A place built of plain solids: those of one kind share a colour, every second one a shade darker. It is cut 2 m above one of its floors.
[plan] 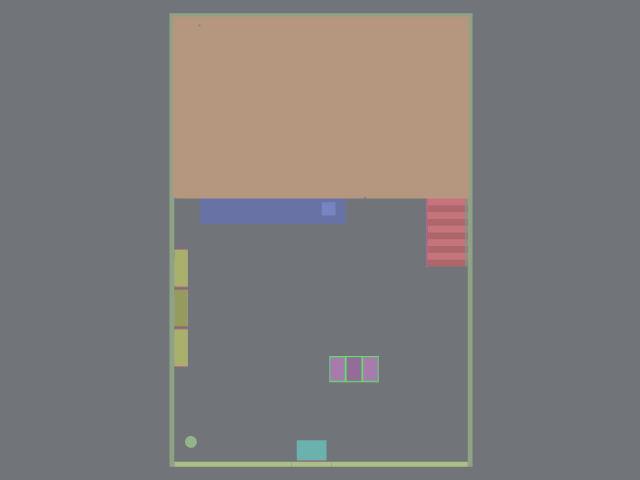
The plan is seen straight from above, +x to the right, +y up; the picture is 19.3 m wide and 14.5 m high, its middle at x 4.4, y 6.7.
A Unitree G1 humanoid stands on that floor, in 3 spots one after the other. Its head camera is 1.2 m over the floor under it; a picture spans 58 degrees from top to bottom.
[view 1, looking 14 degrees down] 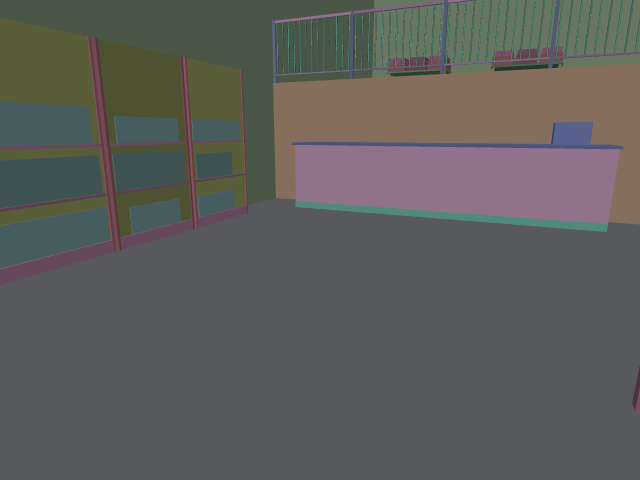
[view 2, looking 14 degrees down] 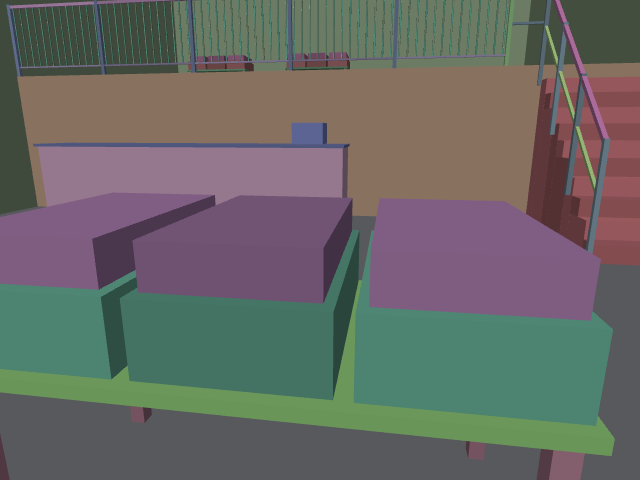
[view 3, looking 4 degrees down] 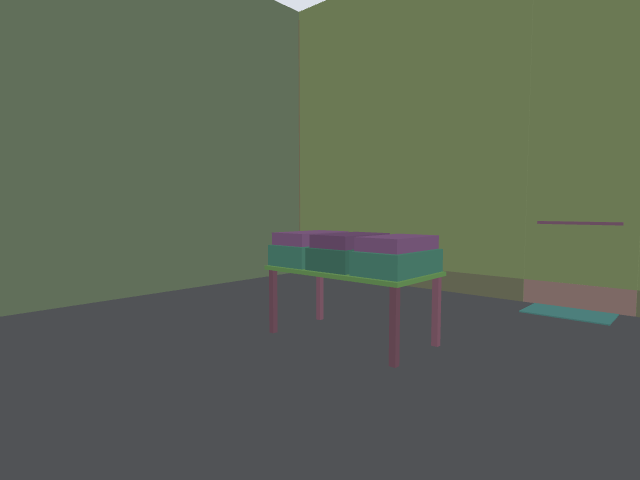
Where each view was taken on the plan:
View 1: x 4.15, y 1.00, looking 115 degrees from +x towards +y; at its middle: ground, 4.96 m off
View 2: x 5.75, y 1.65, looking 99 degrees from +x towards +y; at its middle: sleeves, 0.91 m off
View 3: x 2.98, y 5.94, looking -48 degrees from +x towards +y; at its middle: sleeves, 3.78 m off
